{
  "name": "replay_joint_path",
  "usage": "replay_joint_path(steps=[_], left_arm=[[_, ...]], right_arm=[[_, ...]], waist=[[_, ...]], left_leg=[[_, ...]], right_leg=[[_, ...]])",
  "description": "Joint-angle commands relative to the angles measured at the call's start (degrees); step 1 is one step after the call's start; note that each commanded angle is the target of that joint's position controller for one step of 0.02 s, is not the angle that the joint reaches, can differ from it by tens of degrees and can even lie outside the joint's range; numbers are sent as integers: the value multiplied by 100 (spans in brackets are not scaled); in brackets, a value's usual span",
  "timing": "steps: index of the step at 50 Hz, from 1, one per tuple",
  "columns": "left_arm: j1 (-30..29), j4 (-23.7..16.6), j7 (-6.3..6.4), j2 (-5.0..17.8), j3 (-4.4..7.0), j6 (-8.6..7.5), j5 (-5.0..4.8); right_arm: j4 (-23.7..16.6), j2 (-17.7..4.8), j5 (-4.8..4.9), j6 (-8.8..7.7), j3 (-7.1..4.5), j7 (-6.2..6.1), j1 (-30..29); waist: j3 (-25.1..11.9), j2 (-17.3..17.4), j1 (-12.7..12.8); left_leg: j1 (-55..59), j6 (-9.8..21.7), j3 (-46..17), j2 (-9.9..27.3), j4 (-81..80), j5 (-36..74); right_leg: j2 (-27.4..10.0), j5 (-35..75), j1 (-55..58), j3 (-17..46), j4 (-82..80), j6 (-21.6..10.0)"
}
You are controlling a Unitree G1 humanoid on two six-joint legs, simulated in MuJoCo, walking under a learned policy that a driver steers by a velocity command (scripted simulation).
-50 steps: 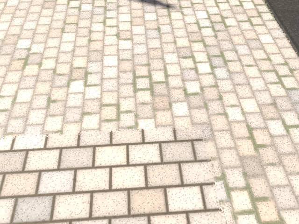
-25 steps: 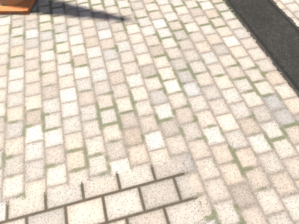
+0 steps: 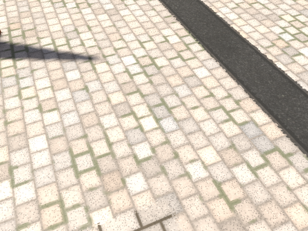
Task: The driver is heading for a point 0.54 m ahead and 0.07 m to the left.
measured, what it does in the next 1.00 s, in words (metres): shifts its weight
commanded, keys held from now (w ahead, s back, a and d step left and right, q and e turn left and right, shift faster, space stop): no key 1.00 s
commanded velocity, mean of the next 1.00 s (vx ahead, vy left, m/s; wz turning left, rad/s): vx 0.01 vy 0.00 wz -0.01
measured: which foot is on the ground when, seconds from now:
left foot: down 0.00-1.00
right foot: down 0.00-1.00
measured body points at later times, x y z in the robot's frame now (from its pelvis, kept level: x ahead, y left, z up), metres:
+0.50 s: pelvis +0.03 -0.02 +0.00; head +0.04 -0.02 +0.45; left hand +0.03 +0.22 -0.15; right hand +0.04 -0.25 -0.15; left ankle +0.08 +0.09 -0.74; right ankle -0.01 -0.12 -0.74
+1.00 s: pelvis +0.05 -0.02 +0.00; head +0.06 -0.03 +0.45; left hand +0.02 +0.20 -0.16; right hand +0.04 -0.24 -0.16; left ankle +0.08 +0.09 -0.74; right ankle -0.01 -0.12 -0.74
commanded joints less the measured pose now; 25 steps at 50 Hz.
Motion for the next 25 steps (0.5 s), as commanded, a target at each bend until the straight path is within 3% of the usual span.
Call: replay_joint_path(steps=[1,3,9,25], left_arm=[[-228,-84,34,587,40,-229,-41],[-84,19,59,615,43,-270,-81],[321,305,71,490,25,-238,-78],[561,710,129,241,-67,-261,-86]], right_arm=[[-62,-392,-20,-84,-84,29,168],[95,-562,-57,-136,-114,28,291],[438,-416,-27,-158,-51,-16,272],[1031,-219,-20,-133,-1,-126,530]], waist=[[279,-714,-249],[214,-603,-217],[296,-103,-23],[224,-92,-23]], left_leg=[[1213,-76,-623,459,-321,-252],[1153,-7,-728,586,-356,-202],[670,-23,-796,612,-541,-305],[856,37,-778,654,-338,314]], right_leg=[[-847,-1268,-1379,1055,-1613,-253],[-681,-775,-1067,846,-1483,-193],[-602,-125,-453,641,-1168,-308],[-590,745,-116,458,-981,-285]])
